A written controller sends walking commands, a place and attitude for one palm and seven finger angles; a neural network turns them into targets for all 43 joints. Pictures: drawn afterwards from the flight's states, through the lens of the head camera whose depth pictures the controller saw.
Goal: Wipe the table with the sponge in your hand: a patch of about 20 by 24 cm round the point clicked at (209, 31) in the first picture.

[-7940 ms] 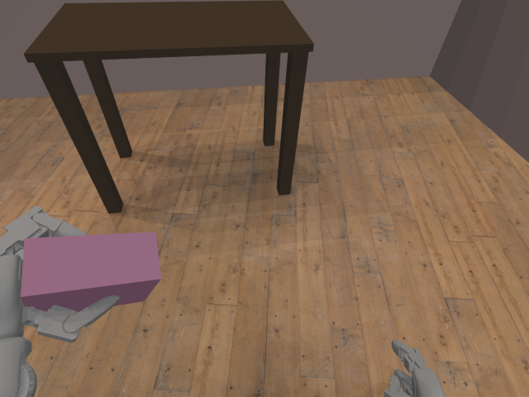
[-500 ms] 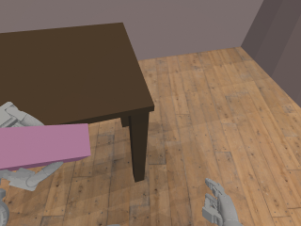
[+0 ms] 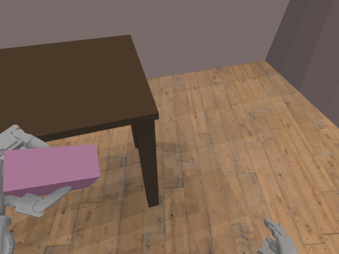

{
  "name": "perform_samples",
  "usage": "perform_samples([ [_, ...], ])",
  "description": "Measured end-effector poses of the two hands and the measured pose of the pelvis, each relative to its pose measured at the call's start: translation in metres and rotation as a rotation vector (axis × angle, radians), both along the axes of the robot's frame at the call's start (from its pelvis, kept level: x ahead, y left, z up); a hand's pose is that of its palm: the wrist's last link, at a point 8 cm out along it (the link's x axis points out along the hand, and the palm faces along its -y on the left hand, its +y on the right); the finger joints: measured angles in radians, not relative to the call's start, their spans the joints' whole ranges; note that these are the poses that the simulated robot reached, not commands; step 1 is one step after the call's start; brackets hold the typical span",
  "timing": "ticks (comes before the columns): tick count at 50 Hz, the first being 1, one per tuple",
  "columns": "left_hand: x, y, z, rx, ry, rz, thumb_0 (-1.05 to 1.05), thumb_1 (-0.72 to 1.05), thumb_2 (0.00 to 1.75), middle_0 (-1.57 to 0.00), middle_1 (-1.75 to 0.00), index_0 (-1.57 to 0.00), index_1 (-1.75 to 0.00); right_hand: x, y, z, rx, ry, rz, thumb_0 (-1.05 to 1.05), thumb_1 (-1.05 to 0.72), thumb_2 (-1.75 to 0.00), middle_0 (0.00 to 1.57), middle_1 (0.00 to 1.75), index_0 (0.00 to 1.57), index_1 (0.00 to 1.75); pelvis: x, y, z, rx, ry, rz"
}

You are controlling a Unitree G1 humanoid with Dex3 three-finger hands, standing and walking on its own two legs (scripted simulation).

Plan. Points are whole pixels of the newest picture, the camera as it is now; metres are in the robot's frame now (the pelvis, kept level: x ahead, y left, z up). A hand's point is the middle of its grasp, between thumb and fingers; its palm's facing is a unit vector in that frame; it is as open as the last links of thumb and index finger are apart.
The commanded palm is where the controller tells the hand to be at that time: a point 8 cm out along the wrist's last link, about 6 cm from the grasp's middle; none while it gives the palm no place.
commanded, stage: come to a stop and stand still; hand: left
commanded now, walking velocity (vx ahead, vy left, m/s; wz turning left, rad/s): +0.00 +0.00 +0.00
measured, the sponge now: (67, 170) +0.23 +0.20 +0.15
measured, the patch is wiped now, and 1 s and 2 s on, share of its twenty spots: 0.00 0.00 0.00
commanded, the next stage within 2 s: look again from close up in 0.70 s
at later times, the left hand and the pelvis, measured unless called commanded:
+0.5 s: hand (25, 191) +0.18 +0.24 +0.16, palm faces +0.38 -0.83 -0.42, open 9.7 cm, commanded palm +0.13 +0.28 +0.18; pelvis -0.03 +0.01 +0.00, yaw -1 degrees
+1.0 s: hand (8, 163) +0.22 +0.28 +0.18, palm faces +0.40 -0.84 -0.38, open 9.7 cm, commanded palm +0.15 +0.31 +0.18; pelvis -0.02 +0.03 +0.01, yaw -3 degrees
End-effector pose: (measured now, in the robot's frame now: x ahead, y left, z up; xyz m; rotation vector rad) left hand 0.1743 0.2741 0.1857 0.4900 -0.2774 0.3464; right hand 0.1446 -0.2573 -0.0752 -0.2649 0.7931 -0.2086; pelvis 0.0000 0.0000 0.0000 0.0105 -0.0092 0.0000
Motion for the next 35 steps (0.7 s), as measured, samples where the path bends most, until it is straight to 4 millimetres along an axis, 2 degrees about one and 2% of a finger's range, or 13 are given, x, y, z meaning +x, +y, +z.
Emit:
perform_samples([
  [4, -0.012, 0.003, -0.002, -0.003, 0.006, 0.018, 0.00, -0.47, 1.01, -0.81, -1.34, -0.79, -1.34, -0.002, 0.011, 0.004, 0.020, -0.032, 0.029, 0.01, -0.91, -0.90, 0.20, 0.30, 0.20, 0.30, -0.009, -0.001, 0.002, 0.002, -0.003, -0.006],
  [9, -0.024, -0.002, -0.002, -0.005, 0.010, 0.027, 0.00, -0.47, 1.01, -0.81, -1.34, -0.79, -1.34, -0.005, 0.029, -0.002, 0.083, -0.067, 0.073, 0.01, -0.90, -0.90, 0.20, 0.30, 0.20, 0.30, -0.020, -0.003, 0.000, 0.001, -0.005, -0.009],
  [16, -0.031, -0.006, -0.005, -0.033, 0.021, 0.016, 0.00, -0.47, 1.01, -0.81, -1.34, -0.79, -1.34, -0.022, 0.043, -0.012, 0.121, -0.031, 0.087, 0.01, -0.90, -0.90, 0.20, 0.30, 0.21, 0.30, -0.030, -0.001, 0.000, -0.007, -0.011, -0.009],
  [25, -0.031, 0.006, -0.006, -0.014, 0.048, 0.015, 0.00, -0.47, 1.01, -0.81, -1.34, -0.79, -1.34, -0.044, 0.040, -0.011, 0.092, 0.012, 0.055, 0.01, -0.90, -0.90, 0.20, 0.30, 0.21, 0.30, -0.032, 0.007, 0.003, -0.005, -0.012, -0.015],
  [35, -0.026, 0.009, -0.008, -0.023, 0.048, 0.007, 0.00, -0.47, 1.01, -0.81, -1.34, -0.79, -1.35, -0.038, 0.033, -0.008, 0.071, -0.011, 0.034, 0.01, -0.90, -0.90, 0.20, 0.30, 0.20, 0.30, -0.028, 0.013, 0.002, -0.009, -0.008, -0.019],
])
